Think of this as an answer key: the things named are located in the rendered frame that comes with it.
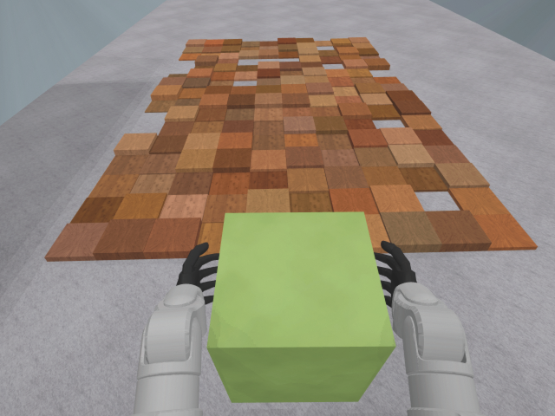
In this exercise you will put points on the right robot hand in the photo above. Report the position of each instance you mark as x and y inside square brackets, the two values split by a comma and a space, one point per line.
[401, 270]

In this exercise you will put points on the right robot forearm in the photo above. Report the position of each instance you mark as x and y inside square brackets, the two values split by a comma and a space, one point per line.
[437, 359]

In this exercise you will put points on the left robot hand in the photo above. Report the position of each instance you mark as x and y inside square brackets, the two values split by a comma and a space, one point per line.
[191, 274]

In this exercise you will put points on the left robot forearm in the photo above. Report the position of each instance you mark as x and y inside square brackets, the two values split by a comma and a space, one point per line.
[170, 355]

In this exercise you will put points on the carton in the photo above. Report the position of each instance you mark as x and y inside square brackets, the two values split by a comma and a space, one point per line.
[298, 312]

